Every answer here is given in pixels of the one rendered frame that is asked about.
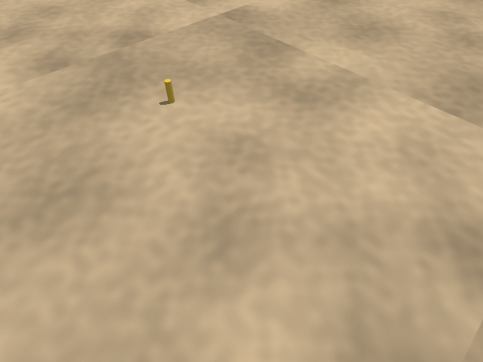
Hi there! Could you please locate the can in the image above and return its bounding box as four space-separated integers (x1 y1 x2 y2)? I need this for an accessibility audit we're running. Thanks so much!
165 79 175 103

